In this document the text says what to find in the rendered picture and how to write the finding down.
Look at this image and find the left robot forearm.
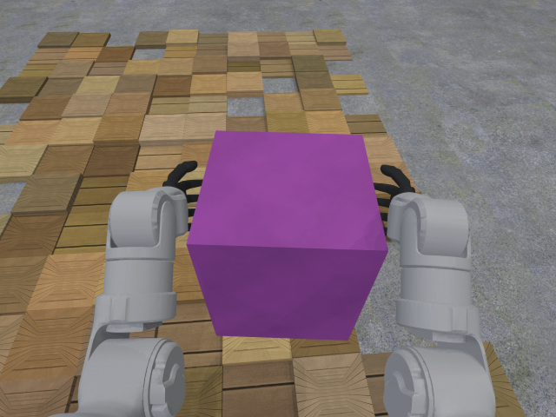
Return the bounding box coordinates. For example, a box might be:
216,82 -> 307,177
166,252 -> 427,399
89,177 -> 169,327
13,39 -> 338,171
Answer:
78,186 -> 189,406

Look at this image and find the right robot forearm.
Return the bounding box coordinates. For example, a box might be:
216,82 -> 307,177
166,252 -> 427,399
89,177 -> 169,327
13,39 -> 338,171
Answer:
387,192 -> 496,409

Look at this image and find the robot right upper arm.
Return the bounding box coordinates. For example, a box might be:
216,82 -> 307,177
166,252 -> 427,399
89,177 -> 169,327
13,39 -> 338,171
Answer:
383,346 -> 495,417

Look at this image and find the carton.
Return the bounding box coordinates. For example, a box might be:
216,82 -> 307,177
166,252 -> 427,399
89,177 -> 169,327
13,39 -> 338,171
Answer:
186,130 -> 388,341

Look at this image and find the robot left hand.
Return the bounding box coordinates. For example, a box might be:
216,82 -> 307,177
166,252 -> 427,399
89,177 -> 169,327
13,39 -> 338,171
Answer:
162,161 -> 203,231

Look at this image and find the robot right hand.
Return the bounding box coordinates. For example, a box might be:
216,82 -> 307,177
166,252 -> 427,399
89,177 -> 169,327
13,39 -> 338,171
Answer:
374,164 -> 415,235

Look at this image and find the robot left upper arm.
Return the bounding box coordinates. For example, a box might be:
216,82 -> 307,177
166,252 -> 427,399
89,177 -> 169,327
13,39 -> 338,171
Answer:
48,338 -> 186,417

